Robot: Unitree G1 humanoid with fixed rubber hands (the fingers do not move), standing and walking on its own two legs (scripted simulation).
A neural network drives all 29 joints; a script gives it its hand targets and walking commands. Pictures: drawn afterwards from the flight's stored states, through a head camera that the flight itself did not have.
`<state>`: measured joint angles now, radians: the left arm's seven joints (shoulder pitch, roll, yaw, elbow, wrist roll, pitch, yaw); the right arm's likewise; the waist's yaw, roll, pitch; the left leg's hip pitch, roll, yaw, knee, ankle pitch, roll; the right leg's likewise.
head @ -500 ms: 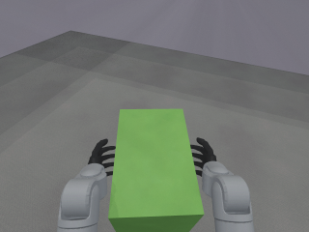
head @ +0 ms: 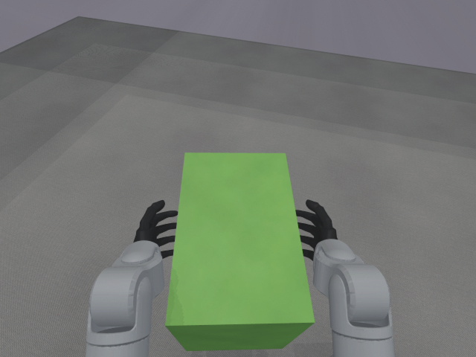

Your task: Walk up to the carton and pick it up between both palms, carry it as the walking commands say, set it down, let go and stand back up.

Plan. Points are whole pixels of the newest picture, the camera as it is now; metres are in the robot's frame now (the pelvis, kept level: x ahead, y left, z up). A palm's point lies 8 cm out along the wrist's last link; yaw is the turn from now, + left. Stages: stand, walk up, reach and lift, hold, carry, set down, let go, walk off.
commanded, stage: carry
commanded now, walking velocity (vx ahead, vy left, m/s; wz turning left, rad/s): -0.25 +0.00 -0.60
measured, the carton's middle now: (235, 253) +0.29 +0.00 +0.02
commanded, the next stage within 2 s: none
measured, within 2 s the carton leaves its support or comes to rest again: neither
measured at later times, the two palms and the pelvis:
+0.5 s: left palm (193, 262) +0.24 +0.07 +0.09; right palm (381, 309) +0.17 -0.19 +0.09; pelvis -0.05 +0.01 +0.00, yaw -14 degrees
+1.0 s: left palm (246, 327) +0.16 -0.01 +0.07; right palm out of the picture +0.01 -0.23 +0.08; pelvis -0.14 +0.04 -0.01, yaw -32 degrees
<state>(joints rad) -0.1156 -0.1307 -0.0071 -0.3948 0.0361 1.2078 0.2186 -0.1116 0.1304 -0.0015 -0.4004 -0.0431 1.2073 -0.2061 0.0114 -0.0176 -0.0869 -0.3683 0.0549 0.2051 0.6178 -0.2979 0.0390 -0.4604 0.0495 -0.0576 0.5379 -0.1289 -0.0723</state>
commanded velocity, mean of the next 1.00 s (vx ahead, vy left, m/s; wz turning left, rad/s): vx -0.25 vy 0.00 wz -0.60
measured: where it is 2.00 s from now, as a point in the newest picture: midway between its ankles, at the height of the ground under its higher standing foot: outside the picture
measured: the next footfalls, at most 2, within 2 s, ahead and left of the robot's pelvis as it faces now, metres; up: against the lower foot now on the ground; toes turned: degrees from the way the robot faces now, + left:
right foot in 0.78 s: -0.09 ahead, -0.15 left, +0.00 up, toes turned -32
left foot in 1.02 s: -0.06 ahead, +0.11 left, +0.00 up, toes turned -25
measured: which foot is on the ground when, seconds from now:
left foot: down 0.00-0.78, up 0.80-1.00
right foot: down 0.00-0.52, up 0.54-0.76, down 0.78-1.00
